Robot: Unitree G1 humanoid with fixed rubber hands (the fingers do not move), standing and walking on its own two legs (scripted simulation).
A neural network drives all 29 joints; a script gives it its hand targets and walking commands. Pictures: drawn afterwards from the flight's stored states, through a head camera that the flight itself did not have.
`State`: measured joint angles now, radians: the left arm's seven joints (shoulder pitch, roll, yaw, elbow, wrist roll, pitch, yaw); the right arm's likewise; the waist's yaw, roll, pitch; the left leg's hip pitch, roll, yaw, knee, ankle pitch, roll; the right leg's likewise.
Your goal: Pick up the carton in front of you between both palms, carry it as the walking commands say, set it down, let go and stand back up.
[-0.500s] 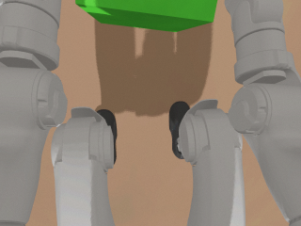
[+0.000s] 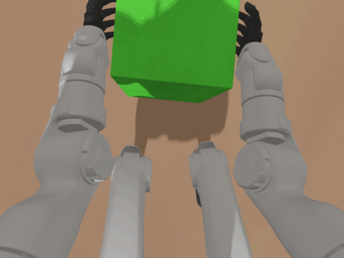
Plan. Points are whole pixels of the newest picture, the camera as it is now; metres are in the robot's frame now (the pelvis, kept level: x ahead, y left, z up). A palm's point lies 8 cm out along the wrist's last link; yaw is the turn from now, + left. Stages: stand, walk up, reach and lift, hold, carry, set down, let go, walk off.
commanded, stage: reach and lift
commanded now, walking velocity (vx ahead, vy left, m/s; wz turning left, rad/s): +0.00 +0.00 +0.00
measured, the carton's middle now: (171, 49) +0.54 -0.01 -0.14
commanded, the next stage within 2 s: none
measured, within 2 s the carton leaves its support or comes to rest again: neither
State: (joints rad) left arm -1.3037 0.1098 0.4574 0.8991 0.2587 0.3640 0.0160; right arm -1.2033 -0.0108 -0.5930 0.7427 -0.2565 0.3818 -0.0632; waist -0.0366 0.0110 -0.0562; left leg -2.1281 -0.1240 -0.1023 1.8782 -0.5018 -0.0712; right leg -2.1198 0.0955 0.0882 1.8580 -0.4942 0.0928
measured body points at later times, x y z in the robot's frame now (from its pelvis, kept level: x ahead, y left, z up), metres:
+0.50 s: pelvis +0.03 +0.00 +0.11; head +0.25 +0.01 +0.50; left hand +0.51 +0.14 +0.06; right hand +0.50 -0.16 +0.06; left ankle +0.12 +0.13 -0.42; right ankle +0.12 -0.14 -0.42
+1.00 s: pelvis +0.08 +0.00 +0.25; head +0.18 +0.00 +0.68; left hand +0.45 +0.14 +0.21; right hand +0.45 -0.16 +0.21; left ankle +0.12 +0.13 -0.42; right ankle +0.12 -0.14 -0.42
